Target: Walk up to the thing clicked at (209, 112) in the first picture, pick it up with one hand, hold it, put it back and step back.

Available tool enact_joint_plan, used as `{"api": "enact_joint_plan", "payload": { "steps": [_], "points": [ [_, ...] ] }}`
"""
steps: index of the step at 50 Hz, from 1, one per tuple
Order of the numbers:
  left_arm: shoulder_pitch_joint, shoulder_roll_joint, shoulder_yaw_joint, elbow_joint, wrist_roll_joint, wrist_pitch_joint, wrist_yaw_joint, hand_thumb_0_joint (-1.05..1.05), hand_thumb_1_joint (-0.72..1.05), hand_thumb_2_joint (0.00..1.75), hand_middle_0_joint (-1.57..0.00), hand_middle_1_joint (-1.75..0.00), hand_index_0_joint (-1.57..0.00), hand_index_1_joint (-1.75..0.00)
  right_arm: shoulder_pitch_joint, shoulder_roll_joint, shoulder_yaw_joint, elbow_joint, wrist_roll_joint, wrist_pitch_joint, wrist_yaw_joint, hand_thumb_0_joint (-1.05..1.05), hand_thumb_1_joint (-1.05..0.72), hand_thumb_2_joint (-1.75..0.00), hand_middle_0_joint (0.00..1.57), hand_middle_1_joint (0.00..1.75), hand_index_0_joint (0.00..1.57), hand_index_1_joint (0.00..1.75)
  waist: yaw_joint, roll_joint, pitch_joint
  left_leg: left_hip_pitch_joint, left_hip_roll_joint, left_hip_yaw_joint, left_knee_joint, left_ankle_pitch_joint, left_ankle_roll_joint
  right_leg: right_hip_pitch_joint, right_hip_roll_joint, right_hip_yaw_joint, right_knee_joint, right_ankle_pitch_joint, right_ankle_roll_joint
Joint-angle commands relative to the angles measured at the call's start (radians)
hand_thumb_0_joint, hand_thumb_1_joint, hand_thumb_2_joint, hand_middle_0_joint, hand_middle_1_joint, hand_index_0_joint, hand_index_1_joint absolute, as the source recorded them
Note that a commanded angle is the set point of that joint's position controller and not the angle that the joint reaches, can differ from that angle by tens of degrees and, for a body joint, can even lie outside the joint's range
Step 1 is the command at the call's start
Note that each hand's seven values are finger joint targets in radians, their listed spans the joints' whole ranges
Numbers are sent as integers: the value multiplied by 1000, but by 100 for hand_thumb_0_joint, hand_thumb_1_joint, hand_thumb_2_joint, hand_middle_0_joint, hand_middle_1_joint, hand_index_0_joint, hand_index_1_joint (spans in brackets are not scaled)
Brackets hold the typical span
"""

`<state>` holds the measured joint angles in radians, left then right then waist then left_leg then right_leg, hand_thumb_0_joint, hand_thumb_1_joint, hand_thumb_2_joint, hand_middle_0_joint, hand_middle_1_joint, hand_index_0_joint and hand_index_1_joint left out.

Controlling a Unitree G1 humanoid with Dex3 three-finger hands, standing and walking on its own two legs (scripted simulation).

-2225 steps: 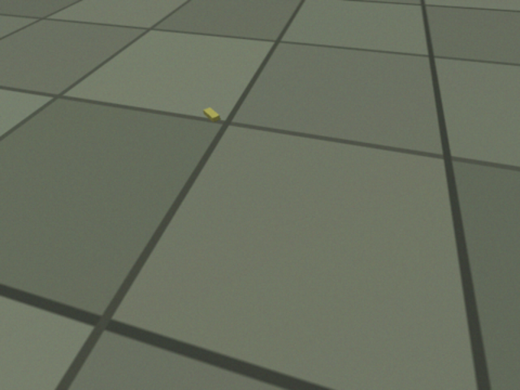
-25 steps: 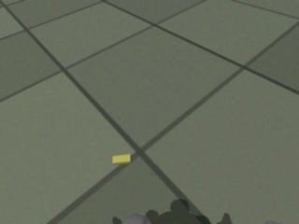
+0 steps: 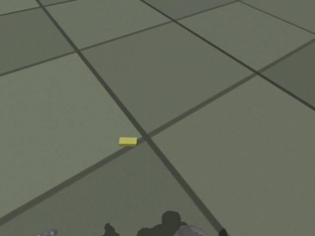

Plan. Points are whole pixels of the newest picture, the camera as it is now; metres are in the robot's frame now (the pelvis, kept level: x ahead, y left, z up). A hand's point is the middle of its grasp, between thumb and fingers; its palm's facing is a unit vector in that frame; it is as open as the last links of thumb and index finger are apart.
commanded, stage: step back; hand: left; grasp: from above
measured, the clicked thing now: (128, 141) +0.82 +0.23 -0.75
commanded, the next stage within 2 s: stand in 1.70 s
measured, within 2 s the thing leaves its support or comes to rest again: neither
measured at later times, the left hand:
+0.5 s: hand out of the picture -0.07 +0.25 -0.14, palm faces -0.01 -0.89 -0.45, open 7.4 cm
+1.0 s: hand out of the picture -0.27 +0.24 -0.14, palm faces -0.03 -0.92 -0.40, open 7.4 cm
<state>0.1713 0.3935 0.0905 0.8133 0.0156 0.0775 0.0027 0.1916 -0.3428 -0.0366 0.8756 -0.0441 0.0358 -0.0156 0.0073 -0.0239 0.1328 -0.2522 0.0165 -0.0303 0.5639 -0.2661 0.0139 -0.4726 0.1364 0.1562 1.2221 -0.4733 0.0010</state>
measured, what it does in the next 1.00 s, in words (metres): walks backwards: right foot, then left foot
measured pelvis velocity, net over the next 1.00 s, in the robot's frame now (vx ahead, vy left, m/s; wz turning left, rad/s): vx -0.30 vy -0.03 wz -0.07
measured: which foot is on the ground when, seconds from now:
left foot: down 0.00-0.20, up 0.22-0.52, down 0.54-0.90, up 0.92-1.00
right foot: up 0.00-0.14, down 0.16-0.56, up 0.58-0.84, down 0.86-1.00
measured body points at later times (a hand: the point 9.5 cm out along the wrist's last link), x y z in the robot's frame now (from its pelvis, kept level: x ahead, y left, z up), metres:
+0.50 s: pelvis -0.19 -0.03 -0.02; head -0.12 -0.04 +0.43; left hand -0.07 +0.29 -0.11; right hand -0.11 -0.35 -0.15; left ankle -0.23 +0.10 -0.71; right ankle -0.10 -0.15 -0.73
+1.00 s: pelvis -0.30 -0.03 +0.00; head -0.31 -0.04 +0.45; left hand -0.27 +0.29 -0.11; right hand -0.23 -0.34 -0.12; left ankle -0.26 +0.10 -0.69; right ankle -0.32 -0.14 -0.73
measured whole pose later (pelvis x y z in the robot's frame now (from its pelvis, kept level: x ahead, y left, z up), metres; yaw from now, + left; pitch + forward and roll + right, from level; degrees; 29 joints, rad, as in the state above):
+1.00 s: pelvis -0.30 -0.03 +0.00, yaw -4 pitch -3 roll +0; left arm 0.30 0.36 0.06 0.98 0.05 -0.02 -0.01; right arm 0.21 -0.39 -0.08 0.92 -0.04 0.04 0.03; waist 0.04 0.04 0.05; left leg -0.39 -0.02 -0.05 0.87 -0.42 0.00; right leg -0.16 0.03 0.05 0.53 -0.36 -0.05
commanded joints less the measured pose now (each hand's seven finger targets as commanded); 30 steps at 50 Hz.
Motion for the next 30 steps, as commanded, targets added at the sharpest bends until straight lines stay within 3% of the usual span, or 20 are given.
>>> {"api": "enact_joint_plan", "payload": {
  "steps": [1,4,5,7,8,9,10,11,12,14,15,19,21,23,25,26,27,28,29,30],
  "points": [
    [13,148,47,-72,6,-42,16,0,90,90,-20,-30,-20,-30,-26,-258,-74,-98,15,-32,-22,0,-90,-90,20,30,20,30,-15,158,-106,170,213,-163,-99,435,234,-46,-53,-21,-161,-39,38],
    [22,148,36,-62,5,-57,15,0,90,90,-20,-30,-20,-30,-21,-291,-83,-107,11,-21,-16,0,-90,-90,20,30,20,30,-23,226,-173,192,226,-159,-47,445,218,76,-131,-86,-483,-28,28],
    [40,151,35,-46,5,-62,15,0,90,90,-20,-30,-20,-30,-31,-297,-85,-108,11,-13,-12,0,-90,-90,20,30,20,30,-30,234,-195,186,209,-152,-26,431,205,115,-117,-124,-564,2,25],
    [139,147,34,8,10,-68,15,0,90,90,-20,-30,-20,-30,-79,-306,-83,-123,24,3,-6,0,-90,-90,20,30,20,30,16,216,-236,109,187,-124,43,364,161,273,-100,-164,-817,221,4],
    [159,168,36,28,20,-73,18,0,90,90,-20,-30,-20,-30,-89,-279,-74,-125,31,10,-4,0,-90,-90,20,30,20,30,26,165,-241,17,155,-119,80,239,121,334,-120,-113,-850,294,-11],
    [137,240,55,15,32,-80,17,0,90,90,-20,-30,-20,-30,-90,-237,-64,-135,37,12,0,0,-90,-90,20,30,20,30,16,-8,-220,-163,51,-86,182,39,61,377,-243,112,-828,320,-57],
    [89,327,78,-18,27,-76,12,0,90,90,-20,-30,-20,-30,-102,-197,-55,-156,38,12,-7,0,-90,-90,20,30,20,30,33,-222,-168,-279,-106,-39,362,-290,3,272,-433,322,-889,298,-179],
    [20,403,87,-54,30,-78,17,0,90,90,-20,-30,-20,-30,-113,-234,-77,-152,36,20,-22,0,-90,-90,20,30,20,30,64,-297,-121,-202,-78,-136,582,-376,-15,40,-578,481,-939,329,-314],
    [-30,354,80,-64,24,-81,23,0,90,90,-20,-30,-20,-30,-93,-268,-89,-130,42,20,-18,0,-90,-90,20,30,20,30,23,-229,-81,-142,-51,-188,654,-328,-5,-49,-559,420,-945,303,-293],
    [-96,256,52,-78,24,-79,26,0,90,90,-20,-30,-20,-30,-45,-260,-77,-85,48,20,-10,0,-90,-90,20,30,20,30,-28,-76,-75,-178,-129,-170,698,-208,-10,61,-369,110,-818,466,-196],
    [-102,239,56,-80,27,-75,30,0,90,90,-20,-30,-20,-30,-22,-233,-68,-81,49,16,-13,0,-90,-90,20,30,20,30,-27,-95,-100,-217,-151,-148,689,-196,-15,126,-338,46,-773,535,-169],
    [29,221,48,-72,33,-64,40,0,90,90,-20,-30,-20,-30,-62,-211,-48,-104,37,4,-19,0,-90,-90,20,30,20,30,49,-120,-127,-257,-117,-87,477,-260,-42,324,-342,40,-727,626,-185],
    [45,229,53,-72,32,-56,48,0,90,90,-20,-30,-20,-30,-53,-201,-47,-109,28,0,-20,0,-90,-90,20,30,20,30,66,-181,-158,-270,-80,-69,342,-301,-47,435,-389,82,-708,685,-211],
    [35,235,52,-79,24,-53,50,0,90,90,-20,-30,-20,-30,-4,-209,-56,-94,22,-2,-16,0,-90,-90,20,30,20,30,49,-205,-205,-182,-48,-39,175,-282,-30,447,-412,104,-690,687,-201],
    [-20,253,49,-88,13,-47,47,0,90,90,-20,-30,-20,-30,88,-225,-72,-54,13,-2,-8,0,-90,-90,20,30,20,30,6,-203,-253,-27,-35,0,-26,-142,-5,374,-402,84,-654,597,-165],
    [-39,252,36,-88,6,-40,44,0,90,90,-20,-30,-20,-30,138,-235,-82,-24,11,1,-3,0,-90,-90,20,30,20,30,-25,-168,-260,79,-46,13,-124,-34,18,273,-372,54,-624,500,-126],
    [-1,212,19,-86,6,-36,44,0,90,90,-20,-30,-20,-30,117,-264,-95,-28,0,1,1,0,-90,-90,20,30,20,30,-18,-39,-242,151,40,-152,-205,-32,54,134,-299,10,-539,330,-74],
    [9,162,8,-84,-1,-41,44,0,90,90,-20,-30,-20,-30,59,-347,-109,-50,-17,4,8,0,-90,-90,20,30,20,30,-5,230,-209,195,256,-438,-241,110,141,-94,-125,-140,-318,-36,-21],
    [-78,209,31,-93,5,-43,64,0,90,90,-20,-30,-20,-30,11,-422,-117,-78,-10,7,19,0,-90,-90,20,30,20,30,-56,265,-190,-12,364,-512,-266,87,276,-26,-86,-94,-144,-205,-4],
    [-108,226,34,-81,13,-45,62,0,90,90,-20,-30,-20,-30,-46,-401,-115,-84,-6,-3,14,0,-90,-90,20,30,20,30,-45,256,-123,-165,389,-536,-298,52,303,51,-104,-27,-34,-169,-8]
  ]
}}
